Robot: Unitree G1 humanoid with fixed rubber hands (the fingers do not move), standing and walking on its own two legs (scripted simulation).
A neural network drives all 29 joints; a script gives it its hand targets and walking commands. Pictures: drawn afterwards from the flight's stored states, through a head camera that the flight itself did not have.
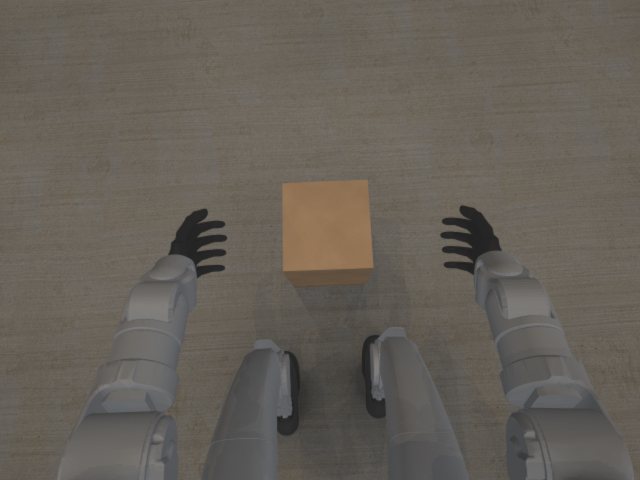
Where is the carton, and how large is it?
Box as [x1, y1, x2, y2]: [282, 180, 373, 286]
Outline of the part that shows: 367,180 282,183 283,271 293,286 364,284 373,267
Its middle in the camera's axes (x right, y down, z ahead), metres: +0.01 -0.01 +0.99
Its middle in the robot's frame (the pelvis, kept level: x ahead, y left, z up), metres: +0.52 +0.00 -0.55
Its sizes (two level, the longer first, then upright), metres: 0.210 0.200 0.250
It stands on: the floor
